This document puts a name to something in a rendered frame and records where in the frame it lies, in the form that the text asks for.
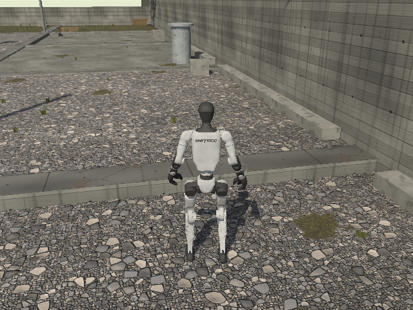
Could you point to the right robot foot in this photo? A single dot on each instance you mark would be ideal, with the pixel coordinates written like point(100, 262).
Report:
point(222, 256)

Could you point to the right robot upper arm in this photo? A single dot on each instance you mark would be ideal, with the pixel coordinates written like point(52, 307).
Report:
point(230, 147)

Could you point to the right robot forearm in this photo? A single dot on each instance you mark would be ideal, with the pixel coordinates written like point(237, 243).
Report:
point(238, 169)

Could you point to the humanoid robot head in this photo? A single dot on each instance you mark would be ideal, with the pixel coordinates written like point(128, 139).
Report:
point(206, 112)

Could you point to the robot left hand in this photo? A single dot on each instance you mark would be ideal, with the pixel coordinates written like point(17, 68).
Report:
point(177, 176)

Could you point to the left robot forearm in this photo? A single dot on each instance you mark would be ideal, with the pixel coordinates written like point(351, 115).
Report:
point(174, 167)

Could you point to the left robot upper arm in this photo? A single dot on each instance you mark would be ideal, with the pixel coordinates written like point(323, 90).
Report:
point(181, 148)

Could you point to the robot right hand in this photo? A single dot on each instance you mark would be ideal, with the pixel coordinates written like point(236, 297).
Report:
point(243, 182)

